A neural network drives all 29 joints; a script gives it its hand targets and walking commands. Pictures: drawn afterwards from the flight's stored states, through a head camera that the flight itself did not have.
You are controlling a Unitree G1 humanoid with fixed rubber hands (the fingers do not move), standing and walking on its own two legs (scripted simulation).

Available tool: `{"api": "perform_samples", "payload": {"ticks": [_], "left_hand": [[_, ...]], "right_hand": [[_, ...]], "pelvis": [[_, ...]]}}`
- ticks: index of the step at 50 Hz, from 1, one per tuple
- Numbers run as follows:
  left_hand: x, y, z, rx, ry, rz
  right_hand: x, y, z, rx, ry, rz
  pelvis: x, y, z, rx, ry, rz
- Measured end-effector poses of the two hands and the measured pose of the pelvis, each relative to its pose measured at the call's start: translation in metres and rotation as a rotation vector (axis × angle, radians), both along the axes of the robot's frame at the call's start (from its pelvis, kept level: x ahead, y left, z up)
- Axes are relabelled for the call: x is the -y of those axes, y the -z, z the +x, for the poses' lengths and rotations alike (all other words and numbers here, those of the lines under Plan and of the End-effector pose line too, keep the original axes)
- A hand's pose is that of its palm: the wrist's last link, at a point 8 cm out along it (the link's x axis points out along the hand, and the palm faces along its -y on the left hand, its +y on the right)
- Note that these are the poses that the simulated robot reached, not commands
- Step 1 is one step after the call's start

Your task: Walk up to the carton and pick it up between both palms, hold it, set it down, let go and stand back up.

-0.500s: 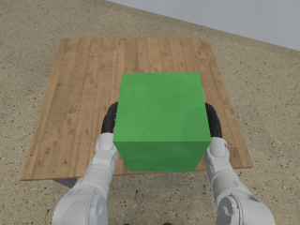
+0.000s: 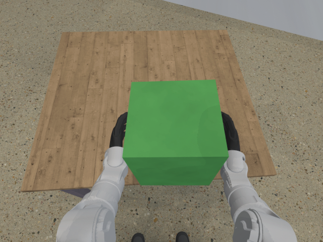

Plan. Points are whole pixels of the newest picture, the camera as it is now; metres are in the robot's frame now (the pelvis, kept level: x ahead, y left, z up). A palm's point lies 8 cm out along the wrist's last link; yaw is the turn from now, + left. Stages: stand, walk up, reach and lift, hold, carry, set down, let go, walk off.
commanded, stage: set down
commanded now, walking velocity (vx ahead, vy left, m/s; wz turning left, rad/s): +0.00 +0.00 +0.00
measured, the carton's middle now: (173, 138) +0.38 -0.03 -0.05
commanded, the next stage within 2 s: none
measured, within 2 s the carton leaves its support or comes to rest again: rests again in 0.64 s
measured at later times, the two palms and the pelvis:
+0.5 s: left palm (120, 146) +0.36 +0.12 -0.06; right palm (230, 152) +0.33 -0.18 -0.05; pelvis -0.01 +0.00 -0.01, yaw +0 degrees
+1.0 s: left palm (113, 141) +0.36 +0.14 -0.04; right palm (226, 151) +0.34 -0.17 -0.05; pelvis -0.04 +0.00 -0.03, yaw -1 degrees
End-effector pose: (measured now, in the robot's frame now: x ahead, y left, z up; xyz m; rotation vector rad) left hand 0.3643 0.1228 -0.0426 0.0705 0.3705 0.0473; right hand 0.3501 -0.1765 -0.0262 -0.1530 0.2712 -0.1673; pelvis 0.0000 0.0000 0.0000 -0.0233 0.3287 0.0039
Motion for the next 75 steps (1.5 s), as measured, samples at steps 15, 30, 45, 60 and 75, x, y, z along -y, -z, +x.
{"api": "perform_samples", "payload": {"ticks": [15,30,45,60,75], "left_hand": [[0.001,0.013,-0.008,0.015,0.002,-0.005],[0.004,0.015,-0.007,0.039,0.015,-0.004],[-0.009,0.003,0.003,0.09,0.003,-0.012],[-0.019,-0.004,-0.003,0.092,0.003,-0.014],[-0.02,0.001,-0.022,0.063,0.037,-0.021]], "right_hand": [[0.002,0.015,-0.008,-0.005,-0.002,-0.003],[0.005,0.029,-0.019,-0.035,0.047,0.07],[-0.006,0.03,-0.016,-0.04,0.091,0.189],[-0.004,0.019,-0.017,-0.012,0.085,0.204],[-0.001,0.021,-0.039,0.013,0.09,0.201]], "pelvis": [[-0.001,0.005,-0.007,-0.059,0.002,-0.002],[0.002,0.011,-0.018,-0.093,0.004,0.002],[-0.001,0.025,-0.038,-0.109,0.007,-0.003],[0.0,0.027,-0.046,-0.085,0.007,-0.002],[0.001,0.027,-0.05,-0.058,0.007,-0.001]]}}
